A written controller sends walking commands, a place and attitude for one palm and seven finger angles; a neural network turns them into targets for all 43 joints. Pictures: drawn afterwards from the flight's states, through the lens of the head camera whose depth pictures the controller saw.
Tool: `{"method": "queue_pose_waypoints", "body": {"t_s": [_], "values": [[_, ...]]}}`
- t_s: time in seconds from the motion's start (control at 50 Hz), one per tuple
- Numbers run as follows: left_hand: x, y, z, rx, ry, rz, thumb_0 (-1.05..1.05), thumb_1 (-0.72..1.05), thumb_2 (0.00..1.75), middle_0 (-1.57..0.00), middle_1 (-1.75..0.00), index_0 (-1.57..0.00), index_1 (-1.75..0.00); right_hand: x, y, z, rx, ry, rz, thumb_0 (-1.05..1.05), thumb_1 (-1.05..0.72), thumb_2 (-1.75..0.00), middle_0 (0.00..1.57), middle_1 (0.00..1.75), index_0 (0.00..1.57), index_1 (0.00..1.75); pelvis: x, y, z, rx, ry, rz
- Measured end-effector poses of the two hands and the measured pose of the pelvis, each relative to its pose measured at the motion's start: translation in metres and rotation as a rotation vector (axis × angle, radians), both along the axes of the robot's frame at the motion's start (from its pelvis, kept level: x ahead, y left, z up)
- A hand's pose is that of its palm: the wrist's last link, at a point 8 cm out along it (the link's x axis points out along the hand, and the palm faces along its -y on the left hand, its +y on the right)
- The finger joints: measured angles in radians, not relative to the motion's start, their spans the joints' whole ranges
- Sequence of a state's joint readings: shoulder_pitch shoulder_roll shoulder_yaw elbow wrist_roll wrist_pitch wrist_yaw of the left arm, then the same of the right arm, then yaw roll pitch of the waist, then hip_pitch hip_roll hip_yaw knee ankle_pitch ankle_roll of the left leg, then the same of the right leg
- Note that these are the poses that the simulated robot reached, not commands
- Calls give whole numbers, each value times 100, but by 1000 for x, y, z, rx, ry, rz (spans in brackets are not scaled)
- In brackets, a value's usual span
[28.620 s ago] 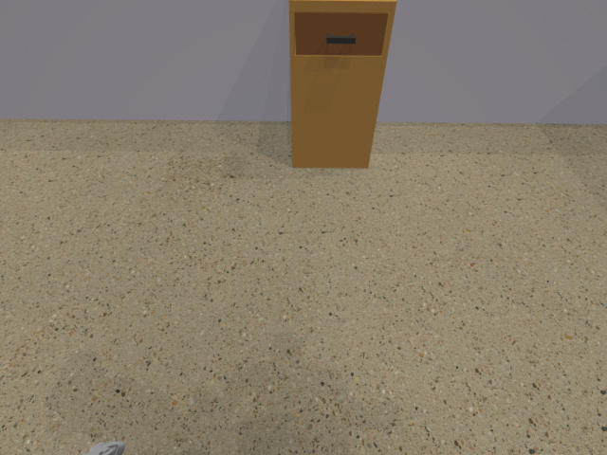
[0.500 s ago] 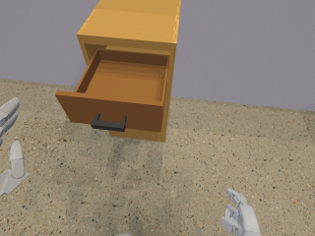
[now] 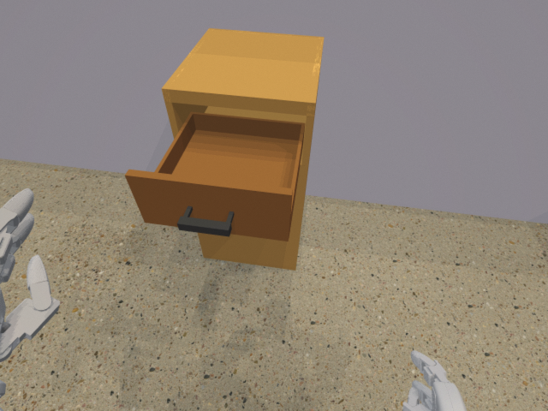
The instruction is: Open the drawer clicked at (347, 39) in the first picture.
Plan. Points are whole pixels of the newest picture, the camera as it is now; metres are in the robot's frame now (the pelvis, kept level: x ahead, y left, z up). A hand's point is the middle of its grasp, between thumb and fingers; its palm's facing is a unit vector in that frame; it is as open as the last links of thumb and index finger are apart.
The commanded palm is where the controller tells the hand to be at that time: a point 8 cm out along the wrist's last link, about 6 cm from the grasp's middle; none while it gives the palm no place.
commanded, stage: let the arm hang, fingers relaxed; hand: left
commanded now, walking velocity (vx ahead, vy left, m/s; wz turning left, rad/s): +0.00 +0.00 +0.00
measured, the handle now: (207, 219) +0.52 +0.17 -0.09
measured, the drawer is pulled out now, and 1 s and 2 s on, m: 0.30 0.30 0.30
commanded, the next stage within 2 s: look to check the result in 1.14 s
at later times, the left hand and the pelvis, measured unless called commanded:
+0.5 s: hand out of the picture -0.03 +0.20 -0.17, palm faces +0.06 -0.97 -0.22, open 7.1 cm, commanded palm none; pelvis +0.00 +0.01 +0.00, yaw +1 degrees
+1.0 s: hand out of the picture -0.01 +0.16 -0.17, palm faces +0.04 -0.98 -0.18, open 7.3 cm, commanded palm none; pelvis +0.00 +0.00 +0.01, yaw +0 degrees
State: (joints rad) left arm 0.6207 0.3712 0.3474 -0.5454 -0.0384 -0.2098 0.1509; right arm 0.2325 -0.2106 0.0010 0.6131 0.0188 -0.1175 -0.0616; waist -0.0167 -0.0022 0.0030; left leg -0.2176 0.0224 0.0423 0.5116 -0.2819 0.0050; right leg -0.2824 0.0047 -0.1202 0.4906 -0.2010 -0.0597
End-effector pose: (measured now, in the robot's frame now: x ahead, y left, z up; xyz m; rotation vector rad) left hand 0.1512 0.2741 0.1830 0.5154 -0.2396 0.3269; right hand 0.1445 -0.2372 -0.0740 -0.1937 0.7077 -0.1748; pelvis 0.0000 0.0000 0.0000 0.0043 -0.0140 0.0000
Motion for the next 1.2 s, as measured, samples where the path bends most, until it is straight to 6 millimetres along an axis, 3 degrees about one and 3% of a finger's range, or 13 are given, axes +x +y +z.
{"method": "queue_pose_waypoints", "body": {"t_s": [0.04, 0.08, 0.12, 0.16, 0.2, 0.24, 0.3, 0.38, 0.48, 0.6, 0.7, 0.88, 1.2], "values": [[3, 1, -3, -14, 13, -1, 1, 89, 90, -21, -30, -21, -30, 2, 5, 1, 5, 3, 5, 2, -90, -90, 21, 30, 21, 30, 2, 2, 1, 0, 0, -1], [14, 7, -31, -12, 113, -11, 1, 89, 90, -21, -30, -20, -30, 3, 7, -9, 23, 27, 46, 1, -90, -90, 21, 30, 20, 30, 2, 6, -1, 2, 17, 18], [26, 17, -88, -100, 330, 29, 0, 89, 90, -20, -30, -20, -30, 1, 10, -27, 38, 106, 72, 1, -90, -90, 20, 30, 20, 30, 0, 10, -4, 5, 25, 32], [23, 19, -156, -221, 585, 92, 0, 90, 90, -20, -30, -20, -30, -7, 13, -41, 51, 184, 82, 1, -90, -90, 20, 30, 20, 30, -1, 11, -7, 8, 22, 38], [5, 10, -219, -329, 834, 136, 0, 90, 90, -20, -30, -19, -30, -19, 17, -49, 61, 251, 76, 1, -91, -90, 20, 30, 20, 30, -1, 11, -8, 12, 11, 35], [-26, -10, -269, -415, 1061, 149, 1, 91, 90, -19, -30, -19, -30, -36, 21, -54, 67, 314, 56, 1, -91, -90, 20, 30, 20, 30, -2, 10, -8, 15, -3, 28], [-82, -46, -314, -521, 1335, 138, 1, 91, 90, -19, -30, -19, -30, -69, 25, -58, 71, 420, 22, 1, -91, -90, 20, 30, 20, 30, -3, 9, -4, 10, -18, 15], [-131, -38, -324, -572, 1438, 260, -3, 102, 90, -21, -30, -20, -30, -111, 14, -57, 34, 568, -24, 0, -94, -90, 21, 30, 21, 30, -5, 6, 1, -2, -15, 21], [-183, -29, -322, -565, 1586, 331, -2, 99, 90, -20, -30, -20, -30, -155, 10, -58, 32, 716, -54, 0, -94, -90, 20, 30, 20, 30, -3, 7, 4, -8, -12, 23], [-212, -32, -316, -561, 1682, 374, 0, 94, 90, -20, -30, -19, -30, -189, 24, -62, 79, 803, -78, 1, -92, -90, 20, 30, 20, 30, -1, 9, 5, -6, -16, 18], [-208, -41, -316, -567, 1680, 360, 0, 92, 90, -20, -30, -19, -30, -201, 43, -68, 135, 825, -82, 1, -91, -90, 20, 30, 20, 30, -1, 9, 6, -3, -18, 12], [-171, -63, -322, -584, 1597, 277, 0, 91, 90, -20, -30, -19, -30, -196, 65, -73, 201, 790, -91, 1, -91, -90, 20, 30, 20, 30, 0, 5, 5, 1, -19, 3], [-164, -67, -321, -583, 1576, 297, 1, 91, 90, -20, -30, -19, -30, -187, 46, -73, 175, 776, -97, 0, -91, -90, 20, 30, 20, 30, 4, -3, 5, 3, -20, 8]]}}
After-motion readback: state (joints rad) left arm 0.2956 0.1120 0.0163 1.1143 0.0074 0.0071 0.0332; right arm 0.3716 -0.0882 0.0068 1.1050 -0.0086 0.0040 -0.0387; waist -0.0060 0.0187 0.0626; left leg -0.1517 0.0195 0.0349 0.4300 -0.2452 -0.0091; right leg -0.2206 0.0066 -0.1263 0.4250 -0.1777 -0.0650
